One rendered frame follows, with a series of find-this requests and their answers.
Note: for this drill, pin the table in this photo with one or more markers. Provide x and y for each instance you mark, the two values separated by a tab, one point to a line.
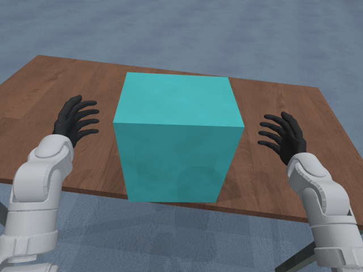
256	183

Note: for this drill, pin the carton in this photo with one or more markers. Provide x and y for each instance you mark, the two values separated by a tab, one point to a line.
176	136

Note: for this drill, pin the right robot forearm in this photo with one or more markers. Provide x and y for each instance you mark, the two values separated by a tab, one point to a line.
338	241

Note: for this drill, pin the robot left hand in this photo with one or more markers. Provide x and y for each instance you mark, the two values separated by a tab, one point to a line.
68	123

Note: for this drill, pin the robot right hand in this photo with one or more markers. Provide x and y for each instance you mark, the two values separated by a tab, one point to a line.
290	141

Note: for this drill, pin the left robot forearm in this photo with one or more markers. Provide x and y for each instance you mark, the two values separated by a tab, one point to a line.
30	228

